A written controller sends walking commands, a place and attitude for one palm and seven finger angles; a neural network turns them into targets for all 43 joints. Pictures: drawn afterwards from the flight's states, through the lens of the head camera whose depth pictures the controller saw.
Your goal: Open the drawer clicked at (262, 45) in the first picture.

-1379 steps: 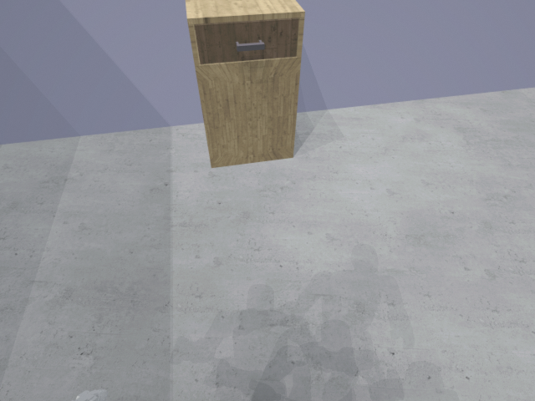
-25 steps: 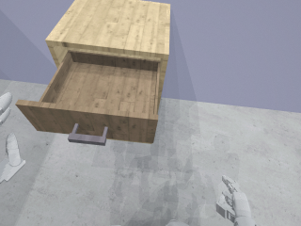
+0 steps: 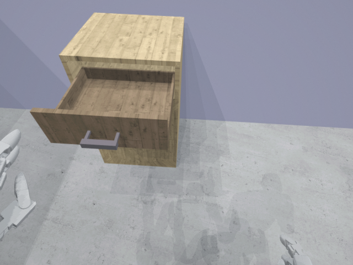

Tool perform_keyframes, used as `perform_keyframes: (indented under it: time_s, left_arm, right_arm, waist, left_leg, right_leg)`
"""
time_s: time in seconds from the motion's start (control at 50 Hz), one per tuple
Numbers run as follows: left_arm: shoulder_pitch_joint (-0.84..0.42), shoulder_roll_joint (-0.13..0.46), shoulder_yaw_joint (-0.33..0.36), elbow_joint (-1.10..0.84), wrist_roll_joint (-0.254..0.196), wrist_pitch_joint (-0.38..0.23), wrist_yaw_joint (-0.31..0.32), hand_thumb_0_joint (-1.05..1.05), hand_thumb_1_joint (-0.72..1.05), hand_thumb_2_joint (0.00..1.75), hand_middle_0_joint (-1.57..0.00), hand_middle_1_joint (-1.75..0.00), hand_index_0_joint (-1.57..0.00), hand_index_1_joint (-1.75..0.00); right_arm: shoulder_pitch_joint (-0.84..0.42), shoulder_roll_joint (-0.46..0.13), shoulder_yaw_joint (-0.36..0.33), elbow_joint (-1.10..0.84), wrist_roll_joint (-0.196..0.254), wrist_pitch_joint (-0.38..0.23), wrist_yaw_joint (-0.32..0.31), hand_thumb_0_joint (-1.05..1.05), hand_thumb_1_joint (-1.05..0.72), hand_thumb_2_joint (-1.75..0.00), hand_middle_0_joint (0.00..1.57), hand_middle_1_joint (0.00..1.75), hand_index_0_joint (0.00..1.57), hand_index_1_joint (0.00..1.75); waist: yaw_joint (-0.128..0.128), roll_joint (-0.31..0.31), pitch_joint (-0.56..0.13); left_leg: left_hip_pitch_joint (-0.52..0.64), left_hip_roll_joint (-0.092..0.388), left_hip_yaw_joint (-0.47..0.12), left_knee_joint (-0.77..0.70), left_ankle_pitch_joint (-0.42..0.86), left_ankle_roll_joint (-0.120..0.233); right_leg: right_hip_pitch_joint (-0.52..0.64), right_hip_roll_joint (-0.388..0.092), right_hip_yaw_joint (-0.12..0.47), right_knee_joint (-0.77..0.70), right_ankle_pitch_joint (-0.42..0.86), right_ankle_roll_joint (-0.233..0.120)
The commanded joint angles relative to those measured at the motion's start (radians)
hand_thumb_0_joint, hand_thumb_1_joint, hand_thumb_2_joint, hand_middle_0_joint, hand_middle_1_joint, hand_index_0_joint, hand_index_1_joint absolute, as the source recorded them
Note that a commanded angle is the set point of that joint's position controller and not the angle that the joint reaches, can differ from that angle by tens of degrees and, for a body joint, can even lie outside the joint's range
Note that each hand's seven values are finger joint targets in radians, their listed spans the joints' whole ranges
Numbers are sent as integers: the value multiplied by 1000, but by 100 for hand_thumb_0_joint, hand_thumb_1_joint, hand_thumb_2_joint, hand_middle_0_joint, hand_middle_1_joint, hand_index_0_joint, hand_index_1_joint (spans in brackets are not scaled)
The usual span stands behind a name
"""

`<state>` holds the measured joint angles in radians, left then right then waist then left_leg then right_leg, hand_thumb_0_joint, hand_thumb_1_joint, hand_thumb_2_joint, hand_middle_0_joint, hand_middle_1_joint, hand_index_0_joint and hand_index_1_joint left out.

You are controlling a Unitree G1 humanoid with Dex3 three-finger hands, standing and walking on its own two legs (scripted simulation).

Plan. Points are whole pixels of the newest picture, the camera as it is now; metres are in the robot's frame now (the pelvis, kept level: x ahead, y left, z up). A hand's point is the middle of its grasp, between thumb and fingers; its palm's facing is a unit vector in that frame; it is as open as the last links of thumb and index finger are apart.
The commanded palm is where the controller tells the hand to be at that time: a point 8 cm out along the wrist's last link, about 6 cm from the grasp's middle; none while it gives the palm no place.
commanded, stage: stop stepping back and stand still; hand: left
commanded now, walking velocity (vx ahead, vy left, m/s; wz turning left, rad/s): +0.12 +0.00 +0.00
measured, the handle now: (101, 139) +0.51 +0.26 -0.09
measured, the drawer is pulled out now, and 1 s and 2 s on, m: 0.30 0.30 0.30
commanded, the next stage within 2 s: let the arm hang, fingers relaxed in 0.40 s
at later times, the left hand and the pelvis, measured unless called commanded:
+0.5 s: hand (7, 216) +0.17 +0.26 +0.16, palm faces +0.38 -0.83 -0.40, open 7.4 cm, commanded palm none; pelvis -0.02 +0.02 +0.00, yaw +0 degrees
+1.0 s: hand out of the picture -0.06 +0.22 -0.17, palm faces +0.04 -0.97 -0.23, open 7.1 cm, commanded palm none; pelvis -0.03 +0.03 +0.00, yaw +0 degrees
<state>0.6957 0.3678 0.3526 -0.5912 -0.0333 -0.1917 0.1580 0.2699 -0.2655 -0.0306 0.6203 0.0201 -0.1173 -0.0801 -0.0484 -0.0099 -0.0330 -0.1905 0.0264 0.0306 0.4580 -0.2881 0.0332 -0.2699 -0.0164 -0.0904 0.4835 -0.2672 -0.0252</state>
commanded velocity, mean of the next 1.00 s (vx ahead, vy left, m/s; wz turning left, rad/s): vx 0.05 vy -0.01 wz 0.00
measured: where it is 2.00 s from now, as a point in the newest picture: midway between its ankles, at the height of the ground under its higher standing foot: outside the picture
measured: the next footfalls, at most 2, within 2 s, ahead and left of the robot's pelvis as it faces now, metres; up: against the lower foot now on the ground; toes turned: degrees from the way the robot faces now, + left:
none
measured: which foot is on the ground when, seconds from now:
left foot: down 0.00-1.00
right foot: down 0.00-1.00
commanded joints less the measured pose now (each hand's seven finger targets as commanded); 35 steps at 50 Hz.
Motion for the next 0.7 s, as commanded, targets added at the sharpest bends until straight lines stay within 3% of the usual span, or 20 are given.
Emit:
perform_keyframes:
  time_s: [0.0, 0.02, 0.04, 0.08, 0.1, 0.14, 0.18, 0.22, 0.28, 0.32, 0.4, 0.46, 0.48, 0.5, 0.52, 0.54, 0.58, 0.6, 0.64, 0.68]
  left_arm:
    - [-5, 178, 123, -233, 1, -83, 7, 0, 90, 90, -20, -30, -20, -30]
    - [13, 200, 157, -227, 3, -89, 16, 0, 90, 90, -20, -30, -20, -30]
    - [2, 187, 148, -232, 0, -92, 17, 0, 90, 90, -20, -30, -20, -30]
    - [-7, 175, 143, -207, -7, -95, 19, 0, 90, 90, -20, -30, -20, -30]
    - [-20, 186, 154, -200, -10, -94, 21, 0, 90, 90, -20, -30, -20, -30]
    - [-56, 163, 136, -152, -6, -93, 20, 0, 90, 90, -20, -30, -20, -30]
    - [-96, 150, 119, -124, -1, -90, 20, 0, 90, 90, -20, -30, -20, -30]
    - [-144, 140, 97, -137, 5, -87, 20, 0, 90, 90, -20, -30, -20, -30]
    - [-159, 130, 88, -141, 11, -79, 23, 0, 90, 90, -20, -30, -20, -30]
    - [-160, 147, 98, -152, 12, -73, 25, 0, 90, 90, -20, -30, -20, -30]
    - [-124, 148, 103, -168, -1, -73, 20, 0, 90, 90, -20, -30, -20, -30]
    - [-95, 144, 104, -191, -5, -84, 18, 0, 90, 90, -20, -30, -20, -30]
    - [-218, 1, -244, 666, 108, 104, -111, 0, 90, 90, -20, -30, -20, -30]
    - [-187, -77, -239, 686, 92, 181, -130, 0, 90, 90, -20, -30, -20, -30]
    - [-221, -87, -249, 723, 81, 192, -135, 0, 90, 90, -20, -30, -20, -30]
    - [-258, -84, -256, 768, 78, 194, -138, 0, 90, 90, -20, -30, -20, -30]
    - [-323, -66, -264, 889, 78, 198, -137, 0, 90, 90, -20, -30, -20, -30]
    - [-350, -62, -267, 957, 77, 201, -135, 0, 90, 90, -20, -30, -20, -30]
    - [-380, -51, -274, 1093, 70, 211, -130, 0, 90, 90, -20, -30, -20, -30]
    - [-410, -48, -285, 1224, 62, 218, -129, 0, 90, 90, -20, -30, -20, -30]
  right_arm:
    - [-145, -96, -52, -195, 7, -87, 12, 0, -90, -90, 20, 30, 20, 30]
    - [-147, -59, -30, -172, 4, -76, 14, 0, -90, -90, 20, 30, 20, 30]
    - [-148, -55, -23, -175, 4, -68, 16, 0, -90, -90, 20, 30, 20, 30]
    - [-149, -66, -28, -172, 6, -66, 15, 0, -90, -90, 20, 30, 20, 30]
    - [-143, -69, -32, -171, 7, -65, 12, 0, -90, -90, 20, 30, 20, 30]
    - [-137, -70, -32, -161, 3, -66, 7, 0, -90, -90, 20, 30, 20, 30]
    - [-133, -64, -23, -154, 0, -63, 5, 0, -90, -90, 20, 30, 20, 30]
    - [-141, -62, -13, -156, -4, -63, 2, 0, -90, -90, 20, 30, 20, 30]
    - [-157, -58, -5, -157, -5, -66, 1, 0, -90, -90, 20, 30, 20, 30]
    - [-166, -48, 2, -156, -6, -66, 2, 0, -90, -90, 20, 30, 20, 30]
    - [-162, -48, 0, -153, -8, -70, 16, 0, -90, -90, 20, 30, 20, 30]
    - [-155, -41, 1, -154, -8, -61, 26, 0, -90, -90, 20, 30, 20, 30]
    - [-125, -159, -60, 128, -22, -60, 109, 0, -90, -90, 20, 30, 20, 30]
    - [-20, -60, -45, 117, -23, -1, 98, 0, -90, -90, 20, 30, 20, 30]
    - [1, -49, -32, 105, -28, 29, 91, 0, -90, -90, 20, 30, 20, 30]
    - [-13, -52, -23, 92, -32, 45, 87, 0, -90, -90, 20, 30, 20, 30]
    - [-26, -64, -17, 91, -41, 64, 81, 0, -90, -90, 20, 30, 20, 30]
    - [-32, -64, -17, 99, -42, 72, 78, 0, -90, -90, 20, 30, 20, 30]
    - [-35, -58, -9, 135, -43, 89, 68, 0, -90, -90, 20, 30, 20, 30]
    - [-37, -47, 5, 177, -40, 101, 61, 0, -90, -90, 20, 30, 20, 30]
  waist:
    - [45, 72, -86]
    - [29, 167, -106]
    - [31, 180, -78]
    - [33, 66, -16]
    - [30, -14, 7]
    - [22, -65, 54]
    - [18, -54, 88]
    - [16, 1, 99]
    - [25, 119, 74]
    - [31, 83, 54]
    - [28, 12, 28]
    - [24, 35, -22]
    - [-10, 30, 28]
    - [6, 23, -62]
    - [14, -19, -78]
    - [27, -73, -67]
    - [38, -151, -49]
    - [42, -153, -40]
    - [51, -58, -36]
    - [55, 46, 7]
  left_leg:
    - [56, 106, -33, -97, 348, 22]
    - [44, 94, -37, -91, 334, 27]
    - [-20, 95, -62, -98, 235, 27]
    - [-127, 85, -76, -100, 7, 36]
    - [-146, 70, -76, -84, -59, 35]
    - [-148, 26, -38, -30, -171, 34]
    - [-138, 13, -25, -18, -193, 33]
    - [-126, 32, -55, -86, -182, 41]
    - [-147, 122, -156, -172, -176, 68]
    - [-166, 126, -155, -156, -122, 64]
    - [-129, 57, -67, -47, 44, 20]
    - [-85, 43, -49, -29, 157, 3]
    - [-103, 38, -33, 146, 287, -17]
    - [-3, 35, -36, 123, 439, -28]
    - [-21, 55, -72, 97, 442, -11]
    - [-49, 65, -93, 81, 424, 5]
    - [-69, 59, -114, 82, 428, 15]
    - [-64, 50, -107, 78, 440, 10]
    - [-38, 43, -91, 45, 459, 2]
    - [-37, 54, -93, -10, 403, 2]
  right_leg:
    - [163, -101, 125, 3, 289, 22]
    - [169, -95, 81, 23, 268, 20]
    - [167, -79, 60, 22, 179, 22]
    - [160, -66, 85, -28, 33, 17]
    - [136, -76, 125, -72, -36, 9]
    - [46, -108, 207, -162, -212, -11]
    - [-9, -124, 231, -197, -286, -28]
    - [-12, -95, 187, -149, -261, -21]
    - [40, -21, 89, -8, -98, 9]
    - [90, -24, 81, -1, -23, 15]
    - [129, -71, 151, -77, 144, -8]
    - [182, -87, 142, -65, 278, -18]
    - [-21, -145, 86, 104, 412, -24]
    - [-31, -119, 100, 104, 457, -30]
    - [-6, -96, 56, 115, 360, -23]
    - [13, -82, 50, 115, 328, -12]
    - [66, -90, 73, 105, 379, -15]
    - [79, -97, 81, 107, 422, -25]
    - [127, -100, 97, 82, 450, -25]
    - [136, -86, 103, 38, 340, -19]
